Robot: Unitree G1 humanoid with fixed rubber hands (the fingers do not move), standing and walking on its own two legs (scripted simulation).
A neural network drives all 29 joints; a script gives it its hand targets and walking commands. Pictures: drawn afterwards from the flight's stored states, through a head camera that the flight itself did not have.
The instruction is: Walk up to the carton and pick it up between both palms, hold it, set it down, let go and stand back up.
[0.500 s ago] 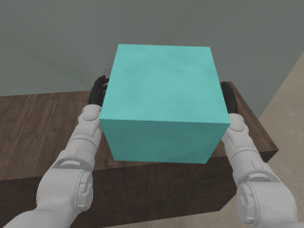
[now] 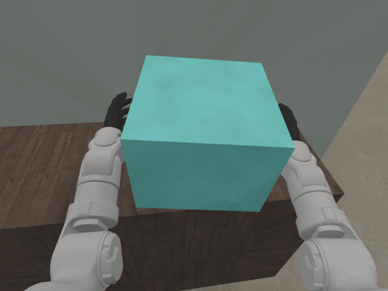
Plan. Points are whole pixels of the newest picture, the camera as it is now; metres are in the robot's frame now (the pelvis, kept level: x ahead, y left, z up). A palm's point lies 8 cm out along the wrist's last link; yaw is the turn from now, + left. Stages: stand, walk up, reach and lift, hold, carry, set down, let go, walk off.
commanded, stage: reach and lift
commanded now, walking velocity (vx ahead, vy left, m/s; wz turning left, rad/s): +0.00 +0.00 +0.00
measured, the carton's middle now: (201, 131) +0.42 +0.00 +0.13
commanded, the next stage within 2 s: hold in 1.42 s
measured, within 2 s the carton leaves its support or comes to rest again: neither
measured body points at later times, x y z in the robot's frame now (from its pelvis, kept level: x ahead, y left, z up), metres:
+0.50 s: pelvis -0.01 +0.00 +0.00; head -0.05 +0.02 +0.45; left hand +0.38 +0.18 +0.17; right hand +0.38 -0.19 +0.17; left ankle +0.03 +0.08 -0.75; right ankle +0.00 -0.08 -0.75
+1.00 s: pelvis +0.00 +0.00 +0.00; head -0.04 +0.02 +0.45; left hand +0.39 +0.18 +0.18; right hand +0.39 -0.19 +0.18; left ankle +0.03 +0.08 -0.75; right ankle +0.00 -0.08 -0.75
